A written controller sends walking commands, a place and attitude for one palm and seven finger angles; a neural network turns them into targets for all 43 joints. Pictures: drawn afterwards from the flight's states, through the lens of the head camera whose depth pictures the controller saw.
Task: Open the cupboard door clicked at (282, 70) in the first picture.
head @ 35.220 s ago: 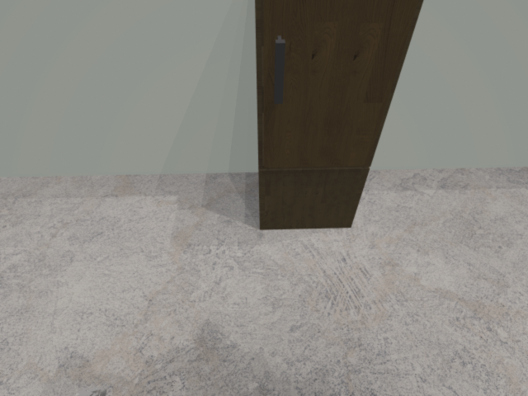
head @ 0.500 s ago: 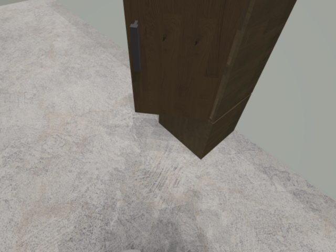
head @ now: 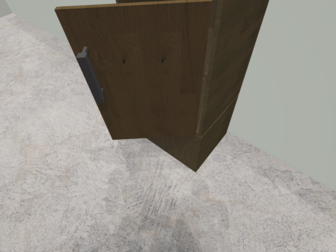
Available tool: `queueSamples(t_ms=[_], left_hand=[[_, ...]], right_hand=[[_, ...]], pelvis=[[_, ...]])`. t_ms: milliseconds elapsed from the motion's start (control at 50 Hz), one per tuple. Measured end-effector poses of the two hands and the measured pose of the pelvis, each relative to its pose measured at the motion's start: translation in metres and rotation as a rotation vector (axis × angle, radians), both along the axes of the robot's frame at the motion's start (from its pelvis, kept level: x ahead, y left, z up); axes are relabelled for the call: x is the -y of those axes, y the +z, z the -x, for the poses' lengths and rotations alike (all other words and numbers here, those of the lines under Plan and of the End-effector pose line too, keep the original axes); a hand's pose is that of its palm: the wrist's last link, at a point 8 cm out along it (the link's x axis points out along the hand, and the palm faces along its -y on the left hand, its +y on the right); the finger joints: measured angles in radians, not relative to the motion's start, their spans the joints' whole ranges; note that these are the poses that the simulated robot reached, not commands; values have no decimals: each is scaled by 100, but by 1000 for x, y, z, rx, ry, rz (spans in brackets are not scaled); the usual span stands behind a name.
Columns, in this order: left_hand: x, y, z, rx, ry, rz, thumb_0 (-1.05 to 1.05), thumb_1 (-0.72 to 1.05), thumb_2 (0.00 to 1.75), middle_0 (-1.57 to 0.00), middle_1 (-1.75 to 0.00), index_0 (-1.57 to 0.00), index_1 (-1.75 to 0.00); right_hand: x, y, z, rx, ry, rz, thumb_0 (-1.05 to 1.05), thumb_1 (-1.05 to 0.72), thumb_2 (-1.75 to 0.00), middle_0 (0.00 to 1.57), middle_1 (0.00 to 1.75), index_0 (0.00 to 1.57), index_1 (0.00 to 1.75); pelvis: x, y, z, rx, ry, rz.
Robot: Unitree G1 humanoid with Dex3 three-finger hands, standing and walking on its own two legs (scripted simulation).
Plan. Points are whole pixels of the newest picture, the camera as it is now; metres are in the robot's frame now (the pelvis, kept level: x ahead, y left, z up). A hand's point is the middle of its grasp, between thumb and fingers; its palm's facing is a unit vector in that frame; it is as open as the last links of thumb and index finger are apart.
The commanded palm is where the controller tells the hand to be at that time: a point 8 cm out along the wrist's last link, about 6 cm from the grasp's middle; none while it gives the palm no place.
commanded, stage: come to a stop and stand still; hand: left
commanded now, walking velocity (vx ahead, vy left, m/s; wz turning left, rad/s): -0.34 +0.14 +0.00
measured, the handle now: (93, 76) +0.61 +0.26 +0.07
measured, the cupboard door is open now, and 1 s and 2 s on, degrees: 42 42 42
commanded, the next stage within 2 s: look again from close up in 1.22 s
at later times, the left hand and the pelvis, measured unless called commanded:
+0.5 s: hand out of the picture +0.05 +0.23 -0.17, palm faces +0.10 -0.98 -0.19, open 7.4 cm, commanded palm none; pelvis +0.03 +0.03 +0.01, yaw +1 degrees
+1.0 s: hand out of the picture +0.05 +0.18 -0.16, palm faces -0.01 -0.97 -0.24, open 7.4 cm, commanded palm none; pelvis +0.01 +0.00 +0.00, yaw +0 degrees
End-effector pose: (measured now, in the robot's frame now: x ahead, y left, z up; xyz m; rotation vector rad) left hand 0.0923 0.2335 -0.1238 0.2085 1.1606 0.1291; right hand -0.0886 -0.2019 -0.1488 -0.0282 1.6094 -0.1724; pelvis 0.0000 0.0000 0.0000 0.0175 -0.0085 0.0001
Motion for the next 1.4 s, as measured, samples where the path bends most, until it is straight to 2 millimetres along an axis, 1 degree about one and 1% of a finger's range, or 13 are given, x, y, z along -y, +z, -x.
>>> queueSamples(t_ms=[40,100,180,280,340,420,500,580,720,920,1060,1200,1400], left_hand=[[11,2,-6,2,5,8,1,91,90,-19,-30,-19,-30],[20,4,-8,-16,37,18,0,92,90,-19,-30,-20,-30],[11,5,-9,-29,66,6,-2,95,90,-20,-30,-20,-30],[-9,-4,3,-70,92,17,-1,93,90,-20,-30,-20,-30],[-24,-19,13,-97,112,36,0,92,90,-20,-30,-20,-30],[-37,-24,29,-148,135,47,0,91,90,-20,-30,-20,-30],[-41,-17,47,-194,146,52,1,91,90,-19,-30,-19,-30],[-38,-11,62,-238,136,46,1,91,90,-19,-30,-19,-30],[-19,-11,71,-227,66,-5,1,91,90,-19,-30,-19,-30],[4,-6,51,-109,32,-8,1,91,90,-20,-30,-20,-30],[8,-3,42,-84,19,-7,1,91,90,-20,-30,-20,-30],[10,-4,46,-107,26,2,1,91,90,-20,-30,-20,-30],[12,-8,65,-170,50,19,1,91,90,-20,-30,-20,-30]], right_hand=[[4,0,-15,-10,2,-2,0,-92,-90,20,29,20,29],[11,3,-49,29,12,11,0,-91,-90,20,29,20,29],[16,7,-103,126,50,31,0,-91,-90,20,29,20,29],[22,15,-161,257,101,97,1,-93,-90,20,29,20,29],[19,19,-184,332,131,143,0,-93,-90,20,29,20,29],[7,31,-196,369,171,169,0,-92,-90,20,29,20,29],[-4,36,-200,375,189,156,0,-92,-90,20,29,20,29],[-9,33,-195,373,171,125,0,-91,-90,20,29,20,29],[8,12,-165,355,104,75,0,-91,-90,21,29,20,29],[29,4,-116,303,76,70,0,-91,-90,20,29,20,29],[31,6,-95,255,74,59,0,-91,-90,20,29,20,29],[33,10,-93,233,80,63,0,-91,-90,20,29,20,29],[40,16,-118,269,104,89,0,-91,-90,20,29,20,29]], pelvis=[[3,3,-8,5,8,5],[5,9,-17,2,11,1],[3,13,-23,-5,16,0],[-12,10,-26,-4,22,13],[-25,1,-29,-4,25,38],[-32,4,-29,-7,22,29],[-35,12,-28,-18,19,33],[-33,15,-25,-27,7,35],[-17,4,-14,-31,-21,24],[-1,2,-10,10,-5,14],[7,4,-11,13,-6,10],[11,7,-13,14,-9,10],[11,9,-17,15,-11,11]])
